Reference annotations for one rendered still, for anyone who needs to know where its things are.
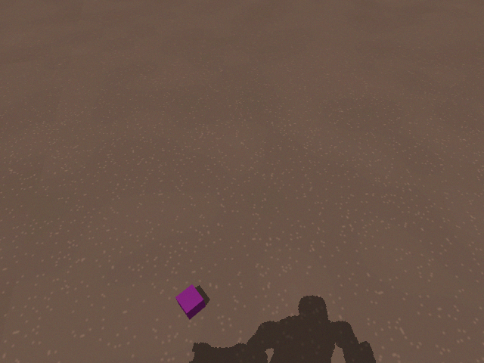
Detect cube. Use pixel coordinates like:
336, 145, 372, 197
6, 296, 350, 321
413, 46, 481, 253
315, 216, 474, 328
176, 284, 206, 319

